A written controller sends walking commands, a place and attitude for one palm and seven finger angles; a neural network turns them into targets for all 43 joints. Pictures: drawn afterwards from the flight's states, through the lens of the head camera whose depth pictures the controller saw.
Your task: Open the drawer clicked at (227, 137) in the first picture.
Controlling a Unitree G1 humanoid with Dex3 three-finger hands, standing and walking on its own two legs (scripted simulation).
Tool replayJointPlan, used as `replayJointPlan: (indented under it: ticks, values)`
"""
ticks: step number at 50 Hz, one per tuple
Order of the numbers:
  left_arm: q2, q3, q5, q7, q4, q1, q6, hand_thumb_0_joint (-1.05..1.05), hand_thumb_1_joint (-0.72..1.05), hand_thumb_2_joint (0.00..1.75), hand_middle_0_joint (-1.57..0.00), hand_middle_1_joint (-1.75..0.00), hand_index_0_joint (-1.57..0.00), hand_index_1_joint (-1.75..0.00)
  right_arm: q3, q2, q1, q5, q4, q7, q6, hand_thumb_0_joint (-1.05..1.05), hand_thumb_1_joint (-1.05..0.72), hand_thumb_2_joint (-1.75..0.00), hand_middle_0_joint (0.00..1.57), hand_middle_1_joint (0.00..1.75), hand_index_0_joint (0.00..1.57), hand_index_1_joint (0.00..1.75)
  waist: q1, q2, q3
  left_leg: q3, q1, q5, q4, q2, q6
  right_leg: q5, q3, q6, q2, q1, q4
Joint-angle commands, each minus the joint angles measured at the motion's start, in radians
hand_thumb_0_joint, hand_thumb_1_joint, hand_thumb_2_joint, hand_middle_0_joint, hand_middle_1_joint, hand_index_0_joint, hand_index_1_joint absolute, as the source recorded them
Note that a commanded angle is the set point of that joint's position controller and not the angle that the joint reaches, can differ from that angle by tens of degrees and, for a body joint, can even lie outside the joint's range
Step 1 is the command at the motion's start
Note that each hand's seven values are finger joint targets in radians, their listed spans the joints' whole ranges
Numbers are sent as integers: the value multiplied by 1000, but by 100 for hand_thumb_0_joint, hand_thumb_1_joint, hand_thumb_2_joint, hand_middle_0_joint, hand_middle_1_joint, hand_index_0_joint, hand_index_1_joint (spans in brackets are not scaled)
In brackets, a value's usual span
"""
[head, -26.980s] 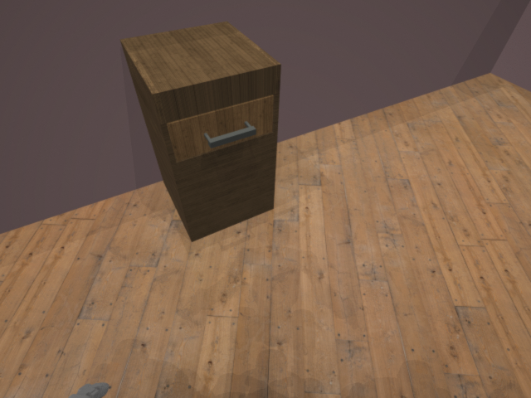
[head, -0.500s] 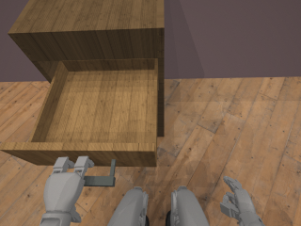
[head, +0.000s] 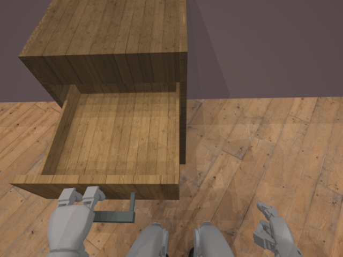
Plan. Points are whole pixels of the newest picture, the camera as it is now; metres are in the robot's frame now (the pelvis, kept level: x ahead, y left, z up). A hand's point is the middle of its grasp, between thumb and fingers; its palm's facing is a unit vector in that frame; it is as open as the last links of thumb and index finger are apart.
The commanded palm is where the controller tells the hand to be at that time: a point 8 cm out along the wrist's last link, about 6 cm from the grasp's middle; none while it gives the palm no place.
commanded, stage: lift the hand off the handle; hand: left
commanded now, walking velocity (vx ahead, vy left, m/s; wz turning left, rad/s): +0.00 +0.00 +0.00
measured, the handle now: (100, 206) +0.24 +0.21 -0.08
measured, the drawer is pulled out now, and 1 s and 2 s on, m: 0.30 0.30 0.30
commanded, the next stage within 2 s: draw the hand back to the body in 1.84 s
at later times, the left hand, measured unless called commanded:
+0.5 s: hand (75, 224) +0.19 +0.23 -0.02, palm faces -0.10 -0.10 -0.99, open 13.8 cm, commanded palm +0.17 +0.22 +0.03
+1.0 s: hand (72, 216) +0.20 +0.22 +0.02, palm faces -0.04 -0.11 -0.99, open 13.9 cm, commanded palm +0.18 +0.22 +0.07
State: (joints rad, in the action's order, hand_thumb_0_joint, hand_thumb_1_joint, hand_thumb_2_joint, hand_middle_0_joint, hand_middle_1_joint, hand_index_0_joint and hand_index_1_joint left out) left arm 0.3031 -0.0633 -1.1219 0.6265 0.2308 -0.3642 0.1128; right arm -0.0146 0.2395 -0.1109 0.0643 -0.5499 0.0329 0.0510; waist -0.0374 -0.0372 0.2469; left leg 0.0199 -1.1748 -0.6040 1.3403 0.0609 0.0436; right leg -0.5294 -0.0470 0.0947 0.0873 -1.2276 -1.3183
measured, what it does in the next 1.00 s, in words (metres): stands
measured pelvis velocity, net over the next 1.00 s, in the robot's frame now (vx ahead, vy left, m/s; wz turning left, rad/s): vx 0.02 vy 0.00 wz -0.01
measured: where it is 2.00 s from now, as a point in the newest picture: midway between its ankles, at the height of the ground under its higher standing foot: outside the picture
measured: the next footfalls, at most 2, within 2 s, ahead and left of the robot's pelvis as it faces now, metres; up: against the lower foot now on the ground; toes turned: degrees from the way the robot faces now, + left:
none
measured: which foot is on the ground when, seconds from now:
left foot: down 0.00-1.00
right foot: down 0.00-1.00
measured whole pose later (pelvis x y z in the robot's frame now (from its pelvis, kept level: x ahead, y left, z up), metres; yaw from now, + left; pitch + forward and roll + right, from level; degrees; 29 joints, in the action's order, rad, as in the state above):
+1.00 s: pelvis +0.02 +0.00 +0.04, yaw +0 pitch +19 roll +1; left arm 0.30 -0.08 -1.09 0.57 0.06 -0.47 0.09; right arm -0.01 0.24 -0.16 0.05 -0.48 -0.01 0.09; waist -0.05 -0.06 0.22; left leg 0.02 -0.90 -0.55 1.13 0.07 0.05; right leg -0.49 -0.02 0.09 0.09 -0.96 -1.12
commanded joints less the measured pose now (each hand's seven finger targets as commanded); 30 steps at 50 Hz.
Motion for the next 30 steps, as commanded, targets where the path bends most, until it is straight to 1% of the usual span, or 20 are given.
replayJointPlan:
  ticks: [1,2,3,5,6,7,9,10,11,12,15,16,18,22,23,24,25,27,28,30]
  values:
    - [137,79,8,55,-224,11,17,0,-50,30,-30,-120,-30,-120,-33,96,43,7,148,-1,-40,0,-90,-90,20,30,20,30,9,13,281,-53,216,245,-175,-21,7,191,116,-26,-44,281,234]
    - [138,84,6,56,-225,-4,20,0,-50,30,-30,-120,-30,-120,-36,96,38,7,148,-2,-40,0,-90,-90,20,30,20,30,6,17,293,-51,226,251,-178,-19,5,196,117,-28,-41,282,231]
    - [129,78,14,53,-230,-31,19,0,-50,30,-30,-120,-30,-120,-36,96,42,6,154,-3,-38,0,-90,-90,20,30,20,30,0,13,282,-52,229,261,-186,-19,5,216,111,-26,-41,301,236]
    - [130,76,14,49,-242,-32,15,0,-50,30,-30,-120,-30,-120,-37,96,46,5,160,-8,-35,0,-90,-90,20,30,20,30,1,9,263,-51,239,253,-195,-18,3,207,118,-26,-42,301,251]
    - [142,88,17,48,-251,-28,16,0,-50,30,-30,-120,-30,-120,-32,97,43,8,162,-7,-34,0,-90,-90,20,30,20,30,5,22,269,-54,245,269,-200,-21,6,225,114,-24,-41,309,248]
    - [132,80,10,48,-250,-44,17,0,-50,30,-30,-120,-30,-120,-33,96,39,9,168,-11,-33,0,-90,-90,20,30,20,30,1,12,280,-53,258,271,-204,-19,2,216,114,-26,-40,304,247]
    - [115,61,13,41,-253,-58,12,0,-50,30,-30,-120,-30,-120,-33,93,39,9,172,-15,-32,0,-90,-90,20,30,20,30,5,32,274,-50,263,278,-209,-18,3,243,116,-27,-43,325,261]
    - [118,65,14,39,-261,-62,14,0,-50,30,-30,-120,-30,-120,-34,96,41,7,173,-16,-31,0,-90,-90,20,30,20,30,2,21,259,-53,270,277,-216,-19,1,241,118,-24,-40,323,263]
    - [137,84,17,39,-273,-79,18,0,-50,30,-30,-120,-30,-120,-27,94,44,8,181,-16,-31,0,-90,-90,20,30,20,30,-8,6,272,-52,279,293,-223,-18,2,253,116,-20,-39,336,258]
    - [120,69,15,36,-252,-106,13,0,-50,30,-30,-120,-30,-120,-26,91,37,8,183,-19,-29,0,-90,-90,20,30,20,30,-4,24,270,-50,281,297,-227,-16,1,256,107,-23,-39,343,261]
    - [122,70,17,28,-248,-101,10,0,-50,30,-30,-120,-30,-120,-28,92,44,5,185,-20,-25,0,-90,-90,20,30,20,30,0,42,213,-46,258,249,-233,-16,3,226,123,-25,-44,355,295]
    - [138,90,20,28,-237,-92,9,0,-50,30,-30,-120,-30,-120,-23,91,43,5,184,-18,-25,0,-90,-90,20,30,20,30,3,61,206,-47,252,246,-236,-18,6,231,130,-23,-43,360,299]
    - [125,79,18,25,-236,-108,12,0,-50,30,-30,-120,-30,-120,-25,91,43,2,188,-21,-23,0,-90,-90,20,30,20,30,-5,47,199,-45,254,243,-244,-16,5,231,130,-23,-43,373,303]
    - [139,88,24,18,-255,-115,6,0,-50,30,-30,-120,-30,-120,-22,88,39,-1,198,-25,-20,0,-90,-90,20,30,20,30,-6,45,214,-39,275,248,-259,-11,5,241,148,-25,-47,406,324]
    - [144,91,24,19,-275,-99,11,0,-50,30,-30,-120,-30,-120,-28,93,38,-1,197,-24,-18,0,-90,-90,20,30,20,30,-7,29,207,-41,286,253,-260,-13,5,251,150,-22,-45,404,326]
    - [133,79,22,17,-281,-111,11,0,-50,30,-30,-120,-30,-120,-27,90,37,2,202,-26,-18,0,-90,-90,20,30,20,30,-5,40,226,-40,297,258,-263,-13,4,251,150,-25,-46,407,328]
    - [126,69,25,14,-294,-112,13,0,-50,30,-30,-120,-30,-120,-29,92,38,1,202,-26,-19,0,-90,-90,20,30,20,30,-4,25,214,-41,309,267,-269,-13,4,263,148,-22,-46,410,332]
    - [130,75,33,8,-301,-156,16,0,-50,30,-30,-120,-30,-120,-25,88,30,0,209,-30,-21,0,-90,-90,20,30,20,30,-9,21,240,-40,332,293,-277,-10,3,289,144,-24,-45,430,331]
    - [129,73,33,5,-300,-154,17,0,-50,30,-30,-120,-30,-120,-29,90,35,-1,205,-29,-18,0,-90,-90,20,30,20,30,-8,30,212,-40,333,291,-280,-13,4,300,146,-22,-43,430,339]
    - [126,71,38,-1,-299,-172,17,0,-50,30,-30,-120,-30,-120,-28,89,37,-2,209,-32,-18,0,-90,-90,20,30,20,30,-8,35,189,-39,324,282,-287,-11,5,298,147,-23,-47,440,351]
